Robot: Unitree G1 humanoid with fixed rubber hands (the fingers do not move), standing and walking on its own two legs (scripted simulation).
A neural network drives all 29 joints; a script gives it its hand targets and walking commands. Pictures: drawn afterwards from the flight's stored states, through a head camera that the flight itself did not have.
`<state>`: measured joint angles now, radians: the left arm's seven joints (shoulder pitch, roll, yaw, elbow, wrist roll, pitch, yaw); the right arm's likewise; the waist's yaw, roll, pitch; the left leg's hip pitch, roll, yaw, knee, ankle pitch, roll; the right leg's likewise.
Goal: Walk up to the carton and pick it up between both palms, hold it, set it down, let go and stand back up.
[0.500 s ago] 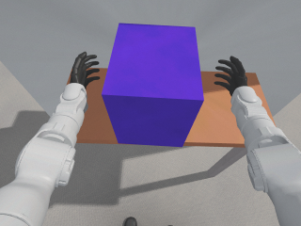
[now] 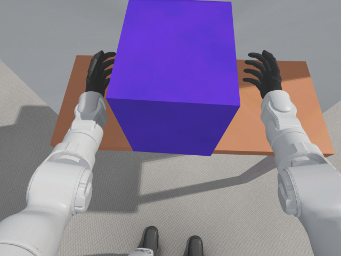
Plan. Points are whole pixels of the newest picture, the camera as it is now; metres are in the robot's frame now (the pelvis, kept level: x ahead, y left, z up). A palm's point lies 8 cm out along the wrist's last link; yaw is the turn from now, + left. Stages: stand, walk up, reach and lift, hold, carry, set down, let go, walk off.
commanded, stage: reach and lift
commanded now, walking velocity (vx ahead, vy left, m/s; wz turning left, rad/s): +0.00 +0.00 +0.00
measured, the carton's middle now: (175, 87) +0.50 +0.05 +0.02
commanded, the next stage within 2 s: none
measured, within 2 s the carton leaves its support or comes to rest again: neither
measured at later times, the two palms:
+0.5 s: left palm (109, 90) +0.45 +0.19 +0.05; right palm (246, 91) +0.48 -0.12 +0.05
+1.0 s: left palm (110, 93) +0.44 +0.19 +0.05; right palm (248, 94) +0.47 -0.12 +0.05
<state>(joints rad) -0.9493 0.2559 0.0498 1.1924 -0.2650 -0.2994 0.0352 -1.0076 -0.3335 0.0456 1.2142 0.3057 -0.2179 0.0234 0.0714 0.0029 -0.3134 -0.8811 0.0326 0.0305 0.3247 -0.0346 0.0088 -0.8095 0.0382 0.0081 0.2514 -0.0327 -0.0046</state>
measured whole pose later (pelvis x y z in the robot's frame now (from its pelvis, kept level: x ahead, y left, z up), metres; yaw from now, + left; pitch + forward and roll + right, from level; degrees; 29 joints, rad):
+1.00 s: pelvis +0.03 -0.01 +0.02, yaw +6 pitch +21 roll -1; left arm -0.79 -0.03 0.54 0.95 0.39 -0.26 -0.02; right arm -0.78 0.09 -0.62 0.87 -0.49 -0.23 -0.03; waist 0.00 0.01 -0.12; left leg -0.51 0.00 -0.05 0.14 0.00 -0.01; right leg -0.43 0.01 -0.08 0.12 -0.06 -0.02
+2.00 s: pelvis +0.03 -0.01 +0.02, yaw +7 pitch +23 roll -1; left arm -0.79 -0.02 0.52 0.97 0.39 -0.28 -0.01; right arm -0.76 0.09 -0.63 0.88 -0.51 -0.29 -0.05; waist -0.01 0.01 -0.17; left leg -0.54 0.00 -0.05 0.12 0.02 -0.01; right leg -0.46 0.01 -0.09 0.10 -0.04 -0.02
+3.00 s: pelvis +0.02 -0.02 +0.03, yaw +7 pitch +7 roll +0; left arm -0.68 -0.03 0.34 0.72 0.27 0.02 -0.01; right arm -0.63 0.04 -0.36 0.81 -0.21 -0.13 -0.11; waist -0.03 -0.02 -0.09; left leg -0.27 0.00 -0.05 0.17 -0.03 -0.01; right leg -0.17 0.02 -0.09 0.13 -0.08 -0.03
